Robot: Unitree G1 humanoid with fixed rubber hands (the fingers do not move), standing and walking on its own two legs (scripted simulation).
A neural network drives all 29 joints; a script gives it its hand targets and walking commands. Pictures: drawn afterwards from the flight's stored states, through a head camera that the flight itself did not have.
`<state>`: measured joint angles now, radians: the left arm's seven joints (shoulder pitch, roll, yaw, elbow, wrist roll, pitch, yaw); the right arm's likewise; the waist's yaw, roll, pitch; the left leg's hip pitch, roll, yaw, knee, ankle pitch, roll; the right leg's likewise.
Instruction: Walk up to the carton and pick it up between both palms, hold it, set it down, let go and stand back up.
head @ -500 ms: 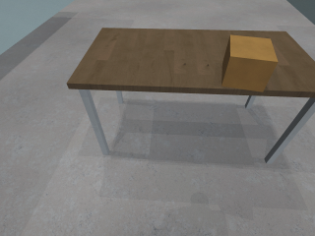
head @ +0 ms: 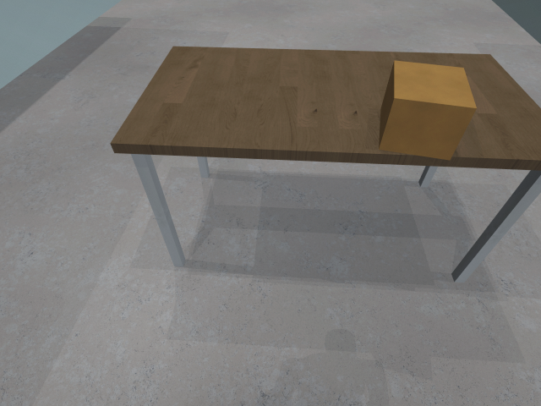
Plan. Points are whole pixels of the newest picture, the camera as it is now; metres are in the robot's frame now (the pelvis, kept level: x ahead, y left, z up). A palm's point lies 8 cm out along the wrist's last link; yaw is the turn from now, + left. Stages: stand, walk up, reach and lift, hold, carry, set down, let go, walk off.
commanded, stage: stand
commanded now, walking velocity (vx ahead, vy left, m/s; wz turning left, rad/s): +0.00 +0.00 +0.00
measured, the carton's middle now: (421, 108) +0.87 -0.39 -0.01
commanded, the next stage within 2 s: walk up in 1.18 s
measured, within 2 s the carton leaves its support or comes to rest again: neither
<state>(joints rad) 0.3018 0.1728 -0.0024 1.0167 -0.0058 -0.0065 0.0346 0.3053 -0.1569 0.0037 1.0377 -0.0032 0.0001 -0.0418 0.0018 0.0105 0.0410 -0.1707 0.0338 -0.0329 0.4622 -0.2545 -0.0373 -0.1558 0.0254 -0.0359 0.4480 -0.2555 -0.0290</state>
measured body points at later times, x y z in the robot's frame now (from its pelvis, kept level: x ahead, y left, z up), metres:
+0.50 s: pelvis +0.00 +0.00 +0.00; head +0.01 -0.01 +0.45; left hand +0.01 +0.23 -0.15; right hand +0.00 -0.23 -0.16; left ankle +0.00 +0.14 -0.74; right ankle -0.01 -0.10 -0.74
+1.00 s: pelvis +0.01 -0.01 +0.00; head +0.02 -0.02 +0.45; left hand +0.01 +0.22 -0.15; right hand +0.01 -0.23 -0.16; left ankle +0.00 +0.14 -0.74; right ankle -0.01 -0.10 -0.74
